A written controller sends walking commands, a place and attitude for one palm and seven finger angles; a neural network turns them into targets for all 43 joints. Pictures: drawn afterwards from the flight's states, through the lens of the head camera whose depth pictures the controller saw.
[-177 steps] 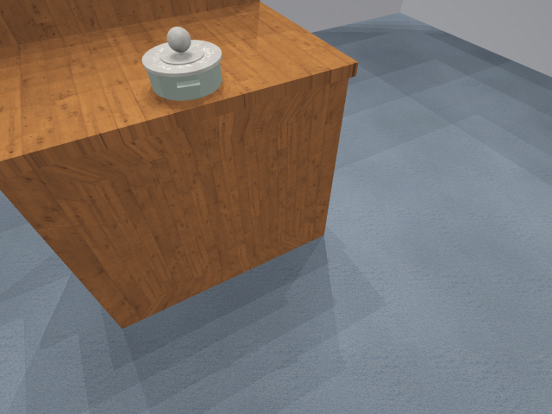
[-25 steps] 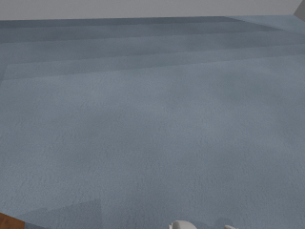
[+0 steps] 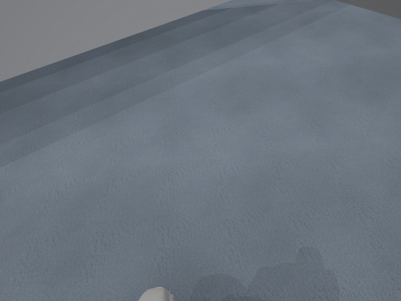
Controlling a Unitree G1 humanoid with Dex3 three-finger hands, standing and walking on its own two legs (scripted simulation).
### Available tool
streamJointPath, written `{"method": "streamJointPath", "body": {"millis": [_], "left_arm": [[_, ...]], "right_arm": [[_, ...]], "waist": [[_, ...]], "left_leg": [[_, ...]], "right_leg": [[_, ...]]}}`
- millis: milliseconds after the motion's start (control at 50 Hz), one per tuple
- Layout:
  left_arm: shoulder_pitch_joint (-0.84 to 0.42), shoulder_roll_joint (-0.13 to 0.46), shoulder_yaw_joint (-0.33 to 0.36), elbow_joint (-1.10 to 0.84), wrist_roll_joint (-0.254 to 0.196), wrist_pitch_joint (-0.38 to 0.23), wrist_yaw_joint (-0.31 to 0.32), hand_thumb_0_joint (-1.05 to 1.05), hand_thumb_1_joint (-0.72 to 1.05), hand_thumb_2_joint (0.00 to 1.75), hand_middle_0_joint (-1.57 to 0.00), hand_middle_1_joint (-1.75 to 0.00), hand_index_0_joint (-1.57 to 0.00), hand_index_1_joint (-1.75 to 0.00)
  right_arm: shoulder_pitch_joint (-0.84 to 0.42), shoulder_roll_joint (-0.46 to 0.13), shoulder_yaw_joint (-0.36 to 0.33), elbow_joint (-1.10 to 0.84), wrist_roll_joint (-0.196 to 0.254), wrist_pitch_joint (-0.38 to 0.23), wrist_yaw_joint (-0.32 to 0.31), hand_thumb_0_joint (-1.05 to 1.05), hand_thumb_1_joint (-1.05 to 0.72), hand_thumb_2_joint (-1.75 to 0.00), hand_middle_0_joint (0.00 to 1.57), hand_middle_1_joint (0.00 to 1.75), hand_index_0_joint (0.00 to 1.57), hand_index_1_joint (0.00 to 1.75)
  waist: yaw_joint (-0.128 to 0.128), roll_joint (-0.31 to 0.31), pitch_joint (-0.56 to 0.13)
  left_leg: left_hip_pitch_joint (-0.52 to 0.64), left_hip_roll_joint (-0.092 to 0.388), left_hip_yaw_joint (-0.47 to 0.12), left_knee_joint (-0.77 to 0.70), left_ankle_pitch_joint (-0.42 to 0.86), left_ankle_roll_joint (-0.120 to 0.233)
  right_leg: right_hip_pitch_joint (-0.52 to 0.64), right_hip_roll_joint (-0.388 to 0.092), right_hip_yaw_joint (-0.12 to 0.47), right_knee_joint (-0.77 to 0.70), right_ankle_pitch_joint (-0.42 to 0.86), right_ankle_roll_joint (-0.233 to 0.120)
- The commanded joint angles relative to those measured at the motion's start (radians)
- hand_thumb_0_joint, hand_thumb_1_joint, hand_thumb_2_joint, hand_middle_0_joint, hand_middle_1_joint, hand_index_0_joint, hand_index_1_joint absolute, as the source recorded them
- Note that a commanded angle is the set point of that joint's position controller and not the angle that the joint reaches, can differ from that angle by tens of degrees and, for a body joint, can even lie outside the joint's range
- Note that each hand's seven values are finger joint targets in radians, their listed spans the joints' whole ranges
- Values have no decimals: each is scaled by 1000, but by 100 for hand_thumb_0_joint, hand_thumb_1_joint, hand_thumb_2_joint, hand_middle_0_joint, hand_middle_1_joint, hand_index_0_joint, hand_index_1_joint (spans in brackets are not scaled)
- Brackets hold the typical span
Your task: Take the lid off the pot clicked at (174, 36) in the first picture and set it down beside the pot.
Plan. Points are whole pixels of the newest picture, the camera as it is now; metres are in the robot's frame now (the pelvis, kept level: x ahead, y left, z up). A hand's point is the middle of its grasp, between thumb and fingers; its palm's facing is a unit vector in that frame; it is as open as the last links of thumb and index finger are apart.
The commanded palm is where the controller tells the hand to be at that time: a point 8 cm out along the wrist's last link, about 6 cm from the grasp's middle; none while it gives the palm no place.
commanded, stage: walk to a spot facing it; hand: left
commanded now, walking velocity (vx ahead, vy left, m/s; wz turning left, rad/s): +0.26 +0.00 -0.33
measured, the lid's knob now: out of the picture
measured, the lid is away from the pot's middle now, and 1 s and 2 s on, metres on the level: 0.00 0.00 0.00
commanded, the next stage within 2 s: turn to face it in 0.16 s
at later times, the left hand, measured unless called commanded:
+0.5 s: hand (110, 277) +0.20 +0.25 -0.18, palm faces -0.08 -0.98 -0.19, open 7.4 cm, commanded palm none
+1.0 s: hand (125, 262) +0.23 +0.21 -0.14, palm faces +0.20 -0.94 -0.28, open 7.4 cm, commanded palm none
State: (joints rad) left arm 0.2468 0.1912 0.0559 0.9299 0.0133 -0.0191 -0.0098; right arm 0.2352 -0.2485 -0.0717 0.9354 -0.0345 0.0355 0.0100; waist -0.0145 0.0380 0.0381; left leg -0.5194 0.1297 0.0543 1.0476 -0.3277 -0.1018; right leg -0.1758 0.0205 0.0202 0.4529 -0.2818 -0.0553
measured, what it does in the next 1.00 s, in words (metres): walks ahead: left foot, then right foot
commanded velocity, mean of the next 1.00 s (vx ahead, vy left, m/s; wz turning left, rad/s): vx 0.05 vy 0.00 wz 0.36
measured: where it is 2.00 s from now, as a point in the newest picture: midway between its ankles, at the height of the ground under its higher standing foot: outside the picture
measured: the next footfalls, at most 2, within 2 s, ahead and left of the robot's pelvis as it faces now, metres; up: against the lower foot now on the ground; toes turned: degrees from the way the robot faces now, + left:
left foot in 0.28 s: +0.21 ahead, +0.15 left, +0.00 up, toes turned -3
right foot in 0.76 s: +0.20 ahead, -0.07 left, +0.00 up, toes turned -1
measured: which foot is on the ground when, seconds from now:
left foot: up 0.00-0.26, down 0.28-0.76, up 0.78-1.00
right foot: down 0.00-0.28, up 0.30-0.74, down 0.76-1.00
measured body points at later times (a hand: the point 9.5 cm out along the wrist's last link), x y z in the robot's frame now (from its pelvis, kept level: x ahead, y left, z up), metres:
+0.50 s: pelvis +0.14 +0.06 +0.00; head +0.16 +0.08 +0.45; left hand +0.21 +0.30 -0.16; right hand +0.14 -0.17 -0.14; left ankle +0.17 +0.15 -0.74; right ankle +0.09 -0.08 -0.68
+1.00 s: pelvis +0.16 +0.01 +0.00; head +0.19 -0.03 +0.45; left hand +0.22 +0.26 -0.12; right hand +0.24 -0.24 -0.17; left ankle +0.12 +0.16 -0.65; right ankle +0.16 -0.07 -0.74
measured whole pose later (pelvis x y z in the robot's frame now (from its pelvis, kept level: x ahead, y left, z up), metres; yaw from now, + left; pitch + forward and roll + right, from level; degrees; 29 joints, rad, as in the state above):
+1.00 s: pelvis +0.16 +0.01 +0.00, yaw +12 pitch -1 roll +3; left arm 0.17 0.15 0.04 0.91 0.02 0.00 0.03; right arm 0.23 -0.26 -0.10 0.98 -0.02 0.08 0.01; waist -0.04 0.04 0.06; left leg -0.52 0.05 0.03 1.16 -0.40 -0.09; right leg -0.18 -0.09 -0.20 0.50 -0.30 -0.04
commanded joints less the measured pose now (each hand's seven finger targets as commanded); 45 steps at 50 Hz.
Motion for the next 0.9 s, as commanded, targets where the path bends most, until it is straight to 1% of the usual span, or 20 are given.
{"method": "streamJointPath", "body": {"millis": [0, 160, 180, 220, 240, 260, 280, 300, 340, 420, 460, 620, 660, 700, 720, 740, 760, 780, 820, 880], "left_arm": [[101, 196, 50, -22, 3, -25, 10, 0, 90, 90, -20, -30, -20, -30], [113, 201, 49, -4, 12, -27, 20, 0, 90, 90, -20, -30, -20, -30], [102, 197, 51, -5, 12, -25, 22, 0, 90, 90, -20, -30, -20, -30], [56, 187, 55, -9, 3, -22, 19, 0, 90, 90, -20, -30, -20, -30], [77, 138, 49, -10, -6, -21, 14, 0, 90, 90, -20, -30, -20, -30], [137, 73, 34, -9, -16, -20, 7, 0, 90, 90, -20, -30, -20, -30], [131, 95, 33, -2, -3, -17, 15, 0, 90, 90, -20, -30, -20, -30], [138, 88, 33, 6, 6, -13, 15, 0, 90, 90, -20, -30, -20, -30], [111, 68, 21, 50, 16, -6, 11, 0, 90, 90, -20, -30, -20, -30], [107, 30, 0, 68, 4, 16, 17, 0, 90, 90, -20, -30, -20, -30], [63, 39, 3, 54, 1, 25, 23, 0, 90, 90, -20, -30, -20, -30], [-120, 53, 16, -39, -4, 39, 36, 0, 90, 90, -20, -30, -20, -30], [-107, 55, 18, -44, -9, 33, 39, 0, 90, 90, -20, -30, -20, -30], [-55, 74, 25, -35, -12, 23, 43, 0, 90, 90, -20, -30, -20, -30], [-24, 118, 35, -31, -8, 13, 50, 0, 90, 90, -20, -30, -20, -30], [8, 215, 54, -30, 7, 7, 60, 0, 90, 90, -20, -30, -20, -30], [26, 237, 51, -39, 3, 9, 56, 0, 90, 90, -20, -30, -20, -30], [-20, 191, 44, -51, 1, 7, 59, 0, 90, 90, -20, -30, -20, -30], [-106, 139, 28, -70, -1, 5, 57, 0, 90, 90, -20, -30, -20, -30], [-73, 126, 22, -72, 1, 0, 53, 0, 90, 90, -20, -30, -20, -30]], "right_arm": [[-106, -57, -11, -111, 7, -43, 1, 0, -90, -90, 20, 30, 20, 30], [-181, -34, -1, -145, 22, -71, 4, 0, -90, -90, 20, 30, 20, 30], [-157, -35, -1, -140, 23, -77, 0, 0, -90, -90, 20, 30, 20, 30], [22, -66, -9, -80, 21, -88, -19, 0, -90, -90, 20, 30, 20, 30], [146, -145, -23, -40, 14, -94, -33, 0, -90, -90, 20, 30, 20, 30], [236, -239, -38, -23, 1, -99, -34, 0, -90, -90, 20, 30, 20, 30], [221, -222, -23, -28, 8, -79, -34, 0, -90, -90, 20, 30, 20, 30], [129, -172, -9, -53, 3, -70, -30, 0, -90, -90, 20, 30, 20, 30], [40, -70, 26, -45, 8, -82, -38, 0, -90, -90, 20, 30, 20, 30], [60, -46, 38, 5, 21, -94, -45, 0, -90, -90, 20, 30, 20, 30], [83, -66, 28, 17, 23, -84, -45, 0, -90, -90, 20, 30, 20, 30], [125, -103, -13, 35, 10, -39, -37, 0, -90, -90, 20, 30, 20, 30], [116, -106, -20, 31, 12, -34, -36, 0, -90, -90, 20, 30, 20, 30], [87, -105, -27, 18, 22, -31, -33, 0, -90, -90, 20, 30, 20, 30], [89, -71, -26, 10, 30, -33, -26, 0, -90, -90, 20, 30, 20, 30], [84, -9, -17, -15, 36, -32, -22, 0, -90, -90, 20, 30, 20, 30], [79, -40, -29, -30, 24, -25, -27, 0, -90, -90, 20, 30, 20, 30], [63, -43, -35, -16, 19, -9, -22, 0, -90, -90, 20, 30, 20, 30], [90, -30, -36, 15, 15, 10, -10, 0, -90, -90, 20, 30, 20, 30], [60, -21, -32, 1, 16, 18, 1, 0, -90, -90, 20, 30, 20, 30]], "waist": [[54, -186, 8], [58, -194, 44], [43, -193, 36], [-40, -148, -17], [-80, 18, -109], [-82, 306, -194], [-73, 240, -154], [-33, 136, -68], [7, 155, 27], [38, 111, -52], [28, 90, -81], [-14, 114, -57], [-1, 106, -67], [33, 59, -93], [45, -38, -121], [54, -306, -133], [58, -278, -140], [37, -186, -86], [-15, -170, -32], [-9, -194, -9]], "left_leg": [[-150, -3, -4, -54, 47, -2], [15, -59, 0, -313, 6, 34], [92, -68, -2, -383, 13, 42], [382, -93, 14, -580, 122, 52], [593, 28, -98, -630, 118, 80], [717, 335, -456, -713, 217, 188], [593, 366, -524, -775, 202, 259], [448, 326, -456, -803, 108, 291], [295, 211, -329, -829, 222, 260], [318, 100, -154, -757, 698, 240], [353, 104, -180, -732, 753, 256], [329, 106, -344, -709, 544, 279], [292, 94, -367, -670, 572, 269], [205, 40, -347, -606, 472, 213], [92, -14, -296, -534, 317, 158], [-76, -148, -108, -337, -72, 78], [-82, -153, -61, -112, -300, 57], [-79, -116, -98, 40, -250, 52], [-80, -81, -71, 158, -142, 31], [-87, -73, -35, 178, -66, 17]], "right_leg": [[106, -233, 275, -198, 172, -129], [58, -239, 328, -156, 256, -127], [31, -229, 331, -125, 284, -115], [-80, -138, 267, 51, 323, -59], [-188, -50, 196, 260, 211, -18], [-380, 65, 20, 567, -269, 49], [-380, 21, 50, 692, -321, 45], [-373, -30, 33, 728, -296, 45], [-349, -78, 18, 712, -175, 62], [-212, -77, -31, 502, -93, 98], [-217, -67, -41, 459, -84, 109], [-216, -47, -38, 310, -143, 117], [-138, -33, -37, 204, -97, 112], [35, -45, -40, -22, 84, 108], [191, -147, 45, -112, 170, 85], [297, -404, 251, -153, 351, 1], [209, -537, 281, -135, 479, -101], [117, -485, 194, -133, 488, -114], [58, -385, 62, -115, 479, -75], [55, -341, -52, -102, 552, -50]]}}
